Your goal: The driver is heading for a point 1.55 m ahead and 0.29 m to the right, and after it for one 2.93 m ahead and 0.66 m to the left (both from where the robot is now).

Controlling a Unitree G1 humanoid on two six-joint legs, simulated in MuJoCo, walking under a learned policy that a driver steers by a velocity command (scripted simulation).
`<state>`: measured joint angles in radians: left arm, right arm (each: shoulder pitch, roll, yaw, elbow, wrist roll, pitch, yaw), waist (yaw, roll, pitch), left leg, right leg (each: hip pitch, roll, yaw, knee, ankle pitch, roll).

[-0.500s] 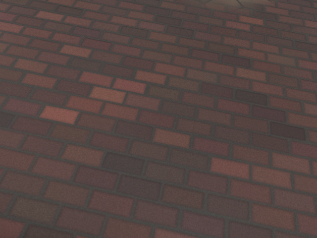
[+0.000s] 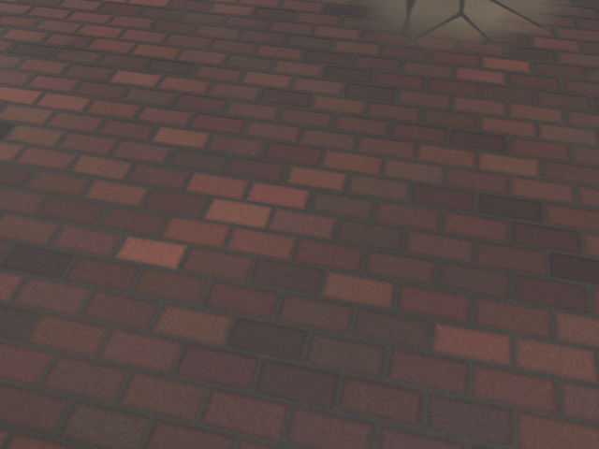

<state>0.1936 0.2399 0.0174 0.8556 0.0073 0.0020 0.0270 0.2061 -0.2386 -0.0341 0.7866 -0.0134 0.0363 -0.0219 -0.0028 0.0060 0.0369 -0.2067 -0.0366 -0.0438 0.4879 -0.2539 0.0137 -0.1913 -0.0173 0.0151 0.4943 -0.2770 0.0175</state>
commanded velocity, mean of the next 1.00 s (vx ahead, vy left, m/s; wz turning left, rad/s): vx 0.00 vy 0.00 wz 0.01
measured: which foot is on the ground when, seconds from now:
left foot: down 0.00-1.00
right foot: down 0.00-1.00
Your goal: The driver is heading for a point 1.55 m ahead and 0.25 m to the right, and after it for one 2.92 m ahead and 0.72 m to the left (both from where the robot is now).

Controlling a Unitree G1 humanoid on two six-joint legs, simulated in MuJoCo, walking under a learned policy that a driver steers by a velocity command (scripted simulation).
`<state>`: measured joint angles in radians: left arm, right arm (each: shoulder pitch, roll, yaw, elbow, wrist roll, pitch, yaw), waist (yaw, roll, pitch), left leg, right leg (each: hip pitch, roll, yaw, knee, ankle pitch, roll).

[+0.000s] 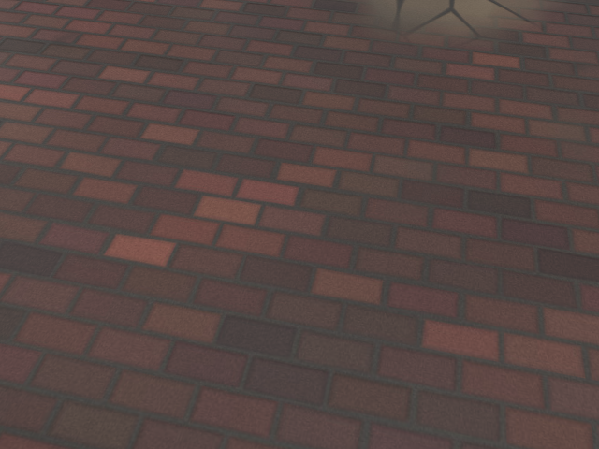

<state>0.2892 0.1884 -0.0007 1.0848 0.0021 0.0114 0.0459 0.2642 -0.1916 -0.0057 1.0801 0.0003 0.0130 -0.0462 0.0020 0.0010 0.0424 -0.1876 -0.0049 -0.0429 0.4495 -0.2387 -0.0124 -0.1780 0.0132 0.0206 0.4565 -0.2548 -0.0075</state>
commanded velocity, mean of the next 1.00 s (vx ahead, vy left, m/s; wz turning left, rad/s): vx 0.29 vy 0.00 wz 0.00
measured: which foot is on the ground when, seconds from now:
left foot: down 0.00-1.00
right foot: down 0.00-0.44, up 0.46-1.00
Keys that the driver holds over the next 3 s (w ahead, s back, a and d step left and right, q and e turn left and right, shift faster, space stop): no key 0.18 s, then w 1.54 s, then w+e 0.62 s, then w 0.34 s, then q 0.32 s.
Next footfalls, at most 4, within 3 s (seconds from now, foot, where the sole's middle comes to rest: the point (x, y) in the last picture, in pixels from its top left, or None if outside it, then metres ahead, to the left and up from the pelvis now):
1.06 right None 0.54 -0.18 -0.95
1.50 left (296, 355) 0.83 0.05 -0.95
2.08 right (378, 268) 1.13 -0.21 -0.95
2.60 left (345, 189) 1.48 -0.12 -0.95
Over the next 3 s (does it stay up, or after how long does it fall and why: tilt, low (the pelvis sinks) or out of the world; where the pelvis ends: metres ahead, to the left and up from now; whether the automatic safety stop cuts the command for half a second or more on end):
stays up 1.44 -0.21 -0.17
